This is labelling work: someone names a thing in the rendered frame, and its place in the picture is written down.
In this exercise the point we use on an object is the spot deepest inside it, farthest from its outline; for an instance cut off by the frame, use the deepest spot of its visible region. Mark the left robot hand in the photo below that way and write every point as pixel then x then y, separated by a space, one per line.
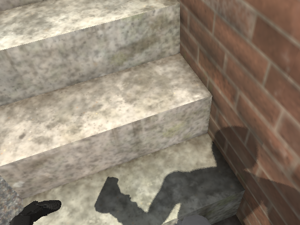
pixel 34 211

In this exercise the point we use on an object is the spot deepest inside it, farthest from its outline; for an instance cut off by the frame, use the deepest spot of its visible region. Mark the robot right thigh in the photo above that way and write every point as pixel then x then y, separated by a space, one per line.
pixel 193 220

